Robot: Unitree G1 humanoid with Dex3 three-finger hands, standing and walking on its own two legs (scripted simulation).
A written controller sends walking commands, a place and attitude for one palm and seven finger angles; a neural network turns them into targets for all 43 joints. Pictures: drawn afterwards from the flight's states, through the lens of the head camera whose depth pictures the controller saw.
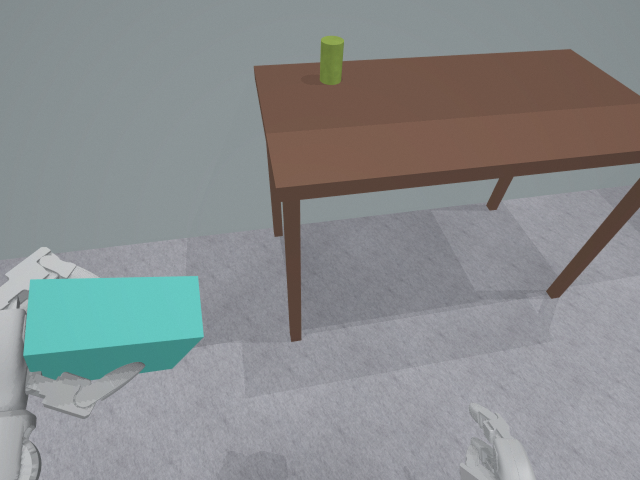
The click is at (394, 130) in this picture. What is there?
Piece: table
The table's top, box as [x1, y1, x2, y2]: [254, 49, 639, 201]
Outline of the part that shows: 639,95 570,49 343,61 341,81 335,85 327,85 319,80 319,62 254,66 256,87 277,201 639,162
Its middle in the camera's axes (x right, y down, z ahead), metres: +0.39 -0.37 +1.08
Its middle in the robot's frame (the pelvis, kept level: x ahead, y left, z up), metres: +1.07 -0.33 -0.07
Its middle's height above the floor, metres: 0.70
